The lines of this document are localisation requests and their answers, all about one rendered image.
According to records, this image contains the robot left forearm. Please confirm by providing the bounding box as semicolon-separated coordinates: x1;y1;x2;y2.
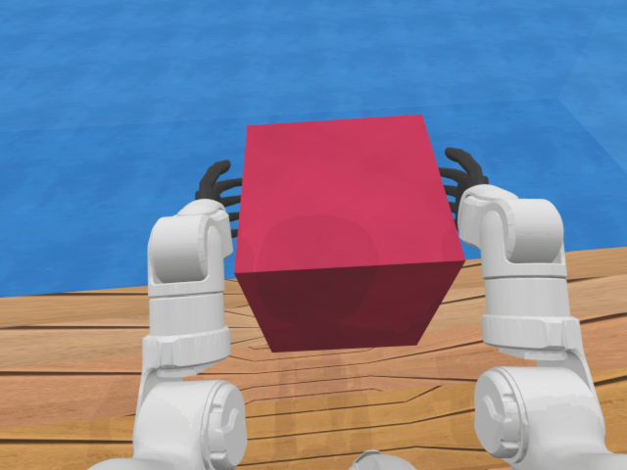
132;199;233;454

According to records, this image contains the robot right hand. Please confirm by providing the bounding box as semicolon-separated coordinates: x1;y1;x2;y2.
438;147;489;231

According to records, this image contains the robot right forearm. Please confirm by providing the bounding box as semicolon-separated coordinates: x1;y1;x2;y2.
458;184;605;442

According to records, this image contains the robot left hand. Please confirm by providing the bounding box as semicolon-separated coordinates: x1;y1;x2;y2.
195;160;243;238

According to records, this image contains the right robot upper arm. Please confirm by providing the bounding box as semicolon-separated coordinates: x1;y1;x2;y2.
474;366;627;470

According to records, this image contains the carton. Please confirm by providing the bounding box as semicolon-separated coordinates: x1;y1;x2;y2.
234;115;465;353

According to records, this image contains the left robot upper arm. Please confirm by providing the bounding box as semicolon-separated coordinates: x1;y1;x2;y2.
87;380;247;470

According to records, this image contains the right robot shin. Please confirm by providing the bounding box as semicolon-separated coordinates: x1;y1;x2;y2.
352;450;381;467

